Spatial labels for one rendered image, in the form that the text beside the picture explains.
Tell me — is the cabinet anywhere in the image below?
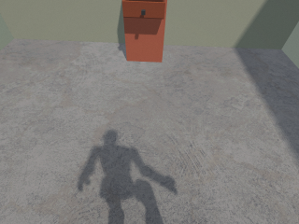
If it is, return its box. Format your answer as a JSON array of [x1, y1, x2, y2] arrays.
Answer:
[[122, 0, 167, 63]]

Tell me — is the drawer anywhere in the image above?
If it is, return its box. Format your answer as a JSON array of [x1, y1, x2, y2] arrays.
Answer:
[[121, 0, 165, 20]]

